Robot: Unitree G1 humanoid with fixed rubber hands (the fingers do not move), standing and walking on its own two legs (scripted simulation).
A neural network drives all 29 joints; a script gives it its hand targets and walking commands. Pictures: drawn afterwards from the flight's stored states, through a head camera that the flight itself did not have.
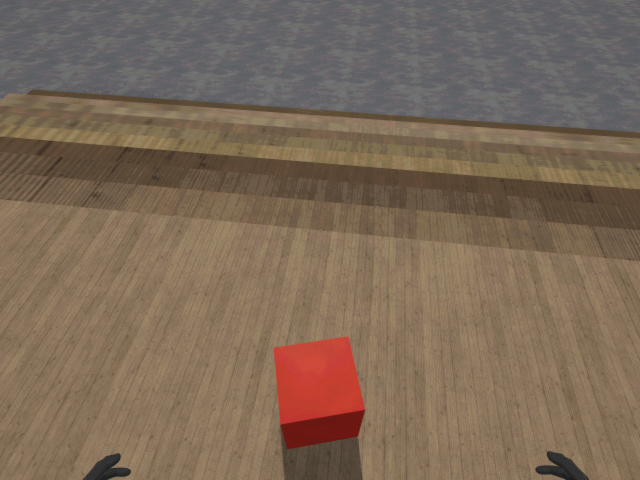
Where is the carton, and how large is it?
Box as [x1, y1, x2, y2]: [274, 336, 364, 448]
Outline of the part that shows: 347,336 274,348 280,424 287,448 357,436 364,407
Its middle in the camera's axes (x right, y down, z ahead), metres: -0.01 +0.44 +1.11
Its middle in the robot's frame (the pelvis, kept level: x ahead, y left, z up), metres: +0.44 +0.03 -0.66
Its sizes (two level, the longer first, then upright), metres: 0.210 0.200 0.250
